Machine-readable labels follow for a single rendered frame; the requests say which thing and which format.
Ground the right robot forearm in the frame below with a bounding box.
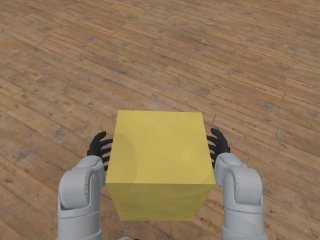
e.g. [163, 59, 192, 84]
[214, 152, 269, 240]

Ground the robot right hand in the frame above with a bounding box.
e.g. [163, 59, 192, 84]
[206, 128, 231, 169]

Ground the robot left hand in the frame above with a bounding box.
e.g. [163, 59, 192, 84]
[87, 131, 113, 171]

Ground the left robot forearm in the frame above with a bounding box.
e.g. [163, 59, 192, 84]
[55, 155, 106, 240]

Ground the carton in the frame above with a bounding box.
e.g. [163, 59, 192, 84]
[105, 110, 216, 221]

